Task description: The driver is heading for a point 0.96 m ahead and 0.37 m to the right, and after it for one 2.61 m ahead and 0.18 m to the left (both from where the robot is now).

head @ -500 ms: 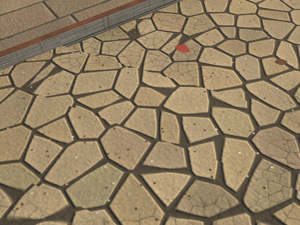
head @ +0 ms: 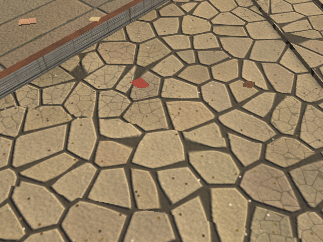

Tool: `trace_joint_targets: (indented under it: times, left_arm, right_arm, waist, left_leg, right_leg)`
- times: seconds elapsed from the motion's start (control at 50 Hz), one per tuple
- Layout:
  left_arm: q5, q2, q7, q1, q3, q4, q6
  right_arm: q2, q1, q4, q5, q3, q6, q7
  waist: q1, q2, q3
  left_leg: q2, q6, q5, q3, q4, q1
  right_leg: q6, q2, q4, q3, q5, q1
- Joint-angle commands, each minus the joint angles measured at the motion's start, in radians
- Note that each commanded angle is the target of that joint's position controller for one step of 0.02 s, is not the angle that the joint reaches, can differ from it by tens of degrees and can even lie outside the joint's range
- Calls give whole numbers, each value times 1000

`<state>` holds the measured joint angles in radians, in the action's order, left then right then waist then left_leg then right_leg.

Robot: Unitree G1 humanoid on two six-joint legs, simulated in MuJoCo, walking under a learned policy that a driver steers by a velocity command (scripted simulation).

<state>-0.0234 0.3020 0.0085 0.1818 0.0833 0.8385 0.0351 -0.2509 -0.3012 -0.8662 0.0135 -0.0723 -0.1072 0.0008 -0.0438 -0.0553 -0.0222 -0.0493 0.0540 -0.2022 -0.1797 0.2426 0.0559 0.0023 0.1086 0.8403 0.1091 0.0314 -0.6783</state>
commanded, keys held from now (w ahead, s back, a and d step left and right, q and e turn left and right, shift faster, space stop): w+e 0.92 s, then w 0.08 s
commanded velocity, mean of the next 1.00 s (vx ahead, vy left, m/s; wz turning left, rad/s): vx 0.50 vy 0.00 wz -0.56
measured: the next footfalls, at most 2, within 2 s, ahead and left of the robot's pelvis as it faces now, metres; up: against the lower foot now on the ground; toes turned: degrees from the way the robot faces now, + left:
right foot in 0.26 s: +0.28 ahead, -0.15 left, -0.03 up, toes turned -11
left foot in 0.70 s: +0.66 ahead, -0.08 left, -0.05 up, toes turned -29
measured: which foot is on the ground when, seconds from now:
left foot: down 0.00-0.24, up 0.26-0.68, down 0.70-1.00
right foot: up 0.00-0.24, down 0.26-0.74, up 0.76-1.00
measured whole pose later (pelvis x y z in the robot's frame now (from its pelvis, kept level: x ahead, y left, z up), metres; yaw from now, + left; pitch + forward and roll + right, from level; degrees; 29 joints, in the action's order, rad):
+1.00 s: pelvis +0.58 -0.17 -0.04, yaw -35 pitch +0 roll +2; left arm -0.02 0.31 0.01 0.14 0.08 0.66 0.02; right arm -0.27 -0.27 -0.84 -0.01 -0.09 -0.11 -0.02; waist -0.07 -0.04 -0.06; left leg -0.02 0.02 -0.06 -0.10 0.33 0.14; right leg 0.04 0.07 0.90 0.05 -0.19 -0.61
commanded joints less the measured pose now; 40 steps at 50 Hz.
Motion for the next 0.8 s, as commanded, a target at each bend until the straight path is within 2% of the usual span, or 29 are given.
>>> trace_joint_targets:
  times: [0.02,0.08,0.12,0.16,0.2,0.22,0.24,0.26,0.28,0.3,0.32,0.34,0.36,0.38,0.4,0.42,0.46,0.52,0.56,0.6,0.62,0.66,0.68,0.7,0.72,0.74,0.76,0.78,0.8]
  left_arm:
    - [6,13,17,-56,-2,-68,14]
    - [5,4,35,-144,-12,-117,9]
    - [2,12,48,-180,-12,-147,6]
    - [6,22,58,-197,-10,-169,2]
    - [9,52,63,-135,7,-169,-3]
    - [6,82,58,-51,26,-150,-7]
    - [3,118,45,86,51,-112,-10]
    - [-1,182,25,237,77,-70,-20]
    - [-9,290,17,221,87,-69,-12]
    - [-2,235,29,302,70,-89,3]
    - [1,177,30,281,59,-79,12]
    - [-6,141,27,200,48,-89,20]
    - [0,104,24,109,34,-118,25]
    - [12,94,17,57,29,-138,30]
    - [13,89,12,47,25,-142,33]
    - [7,98,4,48,28,-138,33]
    - [6,132,-14,73,35,-129,31]
    - [2,147,-31,118,42,-117,16]
    - [5,145,-31,156,44,-101,15]
    - [-5,117,-30,182,38,-87,16]
    - [-8,100,-37,197,35,-77,15]
    - [2,114,-47,190,42,-82,9]
    - [7,118,-46,173,44,-91,5]
    - [5,108,-39,148,40,-105,2]
    - [-8,66,-26,214,32,-114,-4]
    - [-27,51,-26,257,15,-123,-7]
    - [-19,73,-23,267,5,-139,-7]
    - [-16,120,-23,192,13,-151,-9]
    - [0,131,-25,106,15,-169,-8]
  right_arm:
    - [-146,66,56,-10,-32,-12,17]
    - [-168,7,20,-20,-43,6,22]
    - [-181,-10,8,-29,-50,22,25]
    - [-201,-10,5,-39,-59,39,28]
    - [-228,6,9,-45,-67,52,34]
    - [-239,7,8,-46,-68,60,32]
    - [-235,25,8,-51,-63,64,28]
    - [-200,26,19,-27,-49,56,26]
    - [-48,-61,64,26,-5,27,7]
    - [-114,13,103,-29,-1,-18,-4]
    - [-153,133,131,-70,-10,-41,-4]
    - [-156,168,138,-60,-7,-48,2]
    - [-172,163,118,-32,-14,-45,9]
    - [-181,138,114,-15,-22,-36,8]
    - [-185,117,111,-10,-29,-26,5]
    - [-167,122,117,-5,-26,-17,6]
    - [-123,189,145,2,-12,-8,7]
    - [-79,303,184,2,7,-12,-7]
    - [-94,331,198,-4,1,-21,-20]
    - [-113,370,220,-15,-5,-24,-25]
    - [-123,385,230,-18,-8,-31,-30]
    - [-151,369,232,-20,-16,-43,-35]
    - [-168,315,218,-21,-24,-48,-34]
    - [-189,206,191,-14,-36,-53,-30]
    - [-208,137,180,10,-45,-59,-30]
    - [-226,-6,159,8,-64,-45,-26]
    - [-172,-19,159,-22,-48,-37,-28]
    - [-140,8,162,-33,-37,-26,-26]
    - [-136,45,159,-30,-37,-15,-24]
  waist:
    - [5,94,-34]
    - [-31,79,-71]
    - [-34,79,-89]
    - [-25,84,-95]
    - [19,104,-35]
    - [65,105,25]
    - [144,87,96]
    - [207,23,174]
    - [80,-246,237]
    - [160,-132,417]
    - [185,-53,293]
    - [147,12,183]
    - [99,68,118]
    - [59,48,95]
    - [35,48,85]
    - [25,44,61]
    - [37,27,26]
    - [86,-5,19]
    - [104,-20,32]
    - [112,-19,9]
    - [112,-20,5]
    - [94,-39,6]
    - [67,-52,27]
    - [9,-38,89]
    - [14,48,208]
    - [-43,256,347]
    - [-42,360,392]
    - [-58,285,270]
    - [-59,172,155]
  left_leg:
    - [250,98,234,31,-106,72]
    - [302,102,235,21,-59,-35]
    - [336,90,261,20,-14,-119]
    - [358,75,383,11,43,-169]
    - [354,52,684,-17,177,-189]
    - [339,39,790,-27,305,-193]
    - [301,10,796,-55,503,-125]
    - [259,-32,514,-54,804,141]
    - [52,-95,-439,28,1168,599]
    - [10,-94,-472,229,1255,749]
    - [68,-65,-373,256,1207,831]
    - [106,-53,-284,248,1129,826]
    - [142,-55,-204,256,1033,748]
    - [163,-65,-161,268,977,665]
    - [173,-74,-116,276,911,614]
    - [170,-93,-87,258,831,589]
    - [141,-122,-1,219,665,556]
    - [70,-119,270,188,383,444]
    - [43,-99,417,195,338,359]
    - [41,-78,383,226,268,389]
    - [53,-65,383,270,233,422]
    - [55,-44,274,284,223,446]
    - [53,-27,210,280,229,402]
    - [43,0,224,257,196,253]
    - [135,63,248,354,216,-53]
    - [299,171,-33,663,165,-356]
    - [396,183,-249,845,127,-440]
    - [393,162,-282,815,104,-334]
    - [361,135,-169,717,90,-206]
  right_leg:
    - [1,1,-165,-52,170,72]
    - [18,2,-250,-60,142,19]
    - [36,1,-288,-66,75,-26]
    - [57,-20,-307,-106,-36,-20]
    - [92,-76,-304,-172,-144,111]
    - [116,-114,-300,-198,-180,225]
    - [154,-156,-355,-216,-131,429]
    - [201,-83,-319,-82,-57,747]
    - [368,132,-277,363,77,1082]
    - [474,237,-459,658,-107,1204]
    - [413,204,-507,548,-102,1148]
    - [368,162,-515,442,-63,1003]
    - [338,131,-529,358,33,840]
    - [333,113,-545,319,149,727]
    - [317,88,-559,282,194,668]
    - [307,67,-573,238,235,607]
    - [288,23,-588,170,307,514]
    - [220,-59,-571,100,235,431]
    - [192,-52,-563,131,136,404]
    - [183,-42,-518,182,35,458]
    - [177,-30,-470,224,-15,530]
    - [182,8,-396,285,36,615]
    - [176,7,-336,298,108,633]
    - [156,-38,-220,276,192,621]
    - [108,-112,-24,237,144,458]
    - [38,-208,276,108,-126,159]
    - [40,-184,406,100,-575,40]
    - [29,-131,460,92,-540,-8]
    - [20,-105,438,57,-498,-9]
Velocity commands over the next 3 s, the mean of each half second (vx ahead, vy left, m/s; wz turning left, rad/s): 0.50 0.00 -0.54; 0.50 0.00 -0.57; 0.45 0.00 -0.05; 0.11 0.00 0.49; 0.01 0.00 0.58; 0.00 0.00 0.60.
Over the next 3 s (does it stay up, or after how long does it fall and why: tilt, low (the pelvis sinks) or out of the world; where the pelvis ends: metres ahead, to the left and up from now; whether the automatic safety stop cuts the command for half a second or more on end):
stays up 0.87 -0.47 -0.08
